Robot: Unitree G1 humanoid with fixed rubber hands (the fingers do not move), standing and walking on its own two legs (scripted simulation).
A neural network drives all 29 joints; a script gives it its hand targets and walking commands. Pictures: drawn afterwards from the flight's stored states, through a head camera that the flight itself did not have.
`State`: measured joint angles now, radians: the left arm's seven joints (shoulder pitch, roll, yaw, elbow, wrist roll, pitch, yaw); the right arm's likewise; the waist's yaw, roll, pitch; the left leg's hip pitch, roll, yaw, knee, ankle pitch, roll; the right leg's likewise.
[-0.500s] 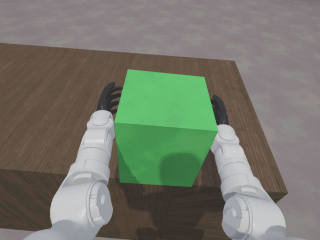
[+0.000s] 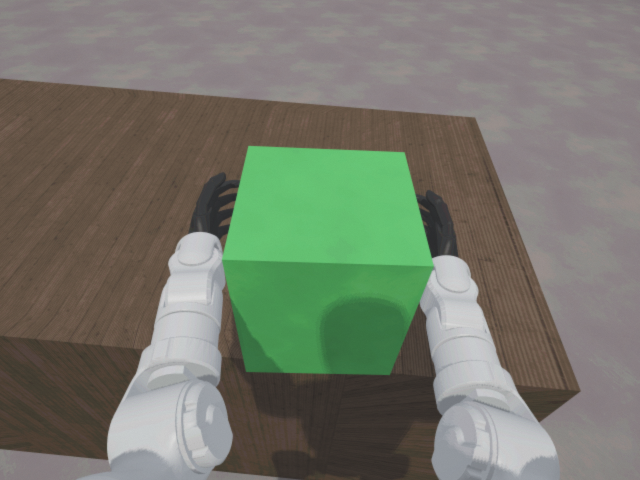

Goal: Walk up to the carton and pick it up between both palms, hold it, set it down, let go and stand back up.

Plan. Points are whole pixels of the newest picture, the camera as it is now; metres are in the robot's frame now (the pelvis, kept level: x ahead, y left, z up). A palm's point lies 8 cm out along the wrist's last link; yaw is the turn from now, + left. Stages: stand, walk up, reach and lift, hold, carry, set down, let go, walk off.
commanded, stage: set down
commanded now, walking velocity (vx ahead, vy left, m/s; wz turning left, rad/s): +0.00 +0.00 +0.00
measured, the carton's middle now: (322, 266) +0.40 -0.01 +0.06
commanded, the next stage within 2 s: none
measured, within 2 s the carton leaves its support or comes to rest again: neither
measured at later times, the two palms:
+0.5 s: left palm (207, 233) +0.41 +0.15 +0.11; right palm (439, 254) +0.38 -0.16 +0.10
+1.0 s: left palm (212, 245) +0.42 +0.14 +0.08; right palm (436, 273) +0.38 -0.16 +0.06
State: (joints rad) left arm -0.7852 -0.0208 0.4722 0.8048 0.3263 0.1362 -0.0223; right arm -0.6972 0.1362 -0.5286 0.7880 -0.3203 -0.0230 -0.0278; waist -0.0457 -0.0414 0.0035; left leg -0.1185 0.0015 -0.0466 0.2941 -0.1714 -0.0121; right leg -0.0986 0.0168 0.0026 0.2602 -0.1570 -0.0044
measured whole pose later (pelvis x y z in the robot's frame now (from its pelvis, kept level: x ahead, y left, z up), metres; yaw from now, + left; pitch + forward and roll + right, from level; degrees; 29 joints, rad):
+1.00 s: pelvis +0.00 +0.01 +0.00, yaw -2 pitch +1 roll -1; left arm -0.76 0.01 0.34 0.81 0.26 0.10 0.06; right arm -0.68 0.02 -0.38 0.92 -0.23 -0.12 -0.03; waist -0.02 -0.04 0.05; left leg -0.17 0.01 0.03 0.33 -0.19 0.00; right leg -0.15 0.01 0.01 0.29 -0.16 0.00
